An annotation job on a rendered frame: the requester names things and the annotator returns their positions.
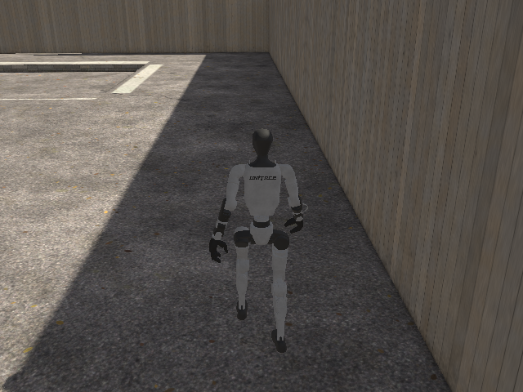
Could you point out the left robot hand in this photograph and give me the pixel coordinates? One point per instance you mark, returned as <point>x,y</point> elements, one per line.
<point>213,249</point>

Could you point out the robot right forearm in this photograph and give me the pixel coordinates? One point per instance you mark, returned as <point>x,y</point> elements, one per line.
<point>297,211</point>

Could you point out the right robot hand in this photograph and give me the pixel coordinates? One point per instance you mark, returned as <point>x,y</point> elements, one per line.
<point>293,221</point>

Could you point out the robot right shin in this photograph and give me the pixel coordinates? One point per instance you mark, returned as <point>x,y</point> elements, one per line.
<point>280,311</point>

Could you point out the robot right upper arm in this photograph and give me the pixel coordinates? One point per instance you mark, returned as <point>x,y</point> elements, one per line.
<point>291,184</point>

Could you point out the robot right foot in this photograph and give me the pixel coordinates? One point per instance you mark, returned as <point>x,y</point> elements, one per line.
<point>280,345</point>

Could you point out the robot left forearm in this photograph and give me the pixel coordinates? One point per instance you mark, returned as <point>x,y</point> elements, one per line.
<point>222,221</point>

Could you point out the robot left upper arm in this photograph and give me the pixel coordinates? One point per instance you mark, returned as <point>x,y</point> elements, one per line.
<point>232,187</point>

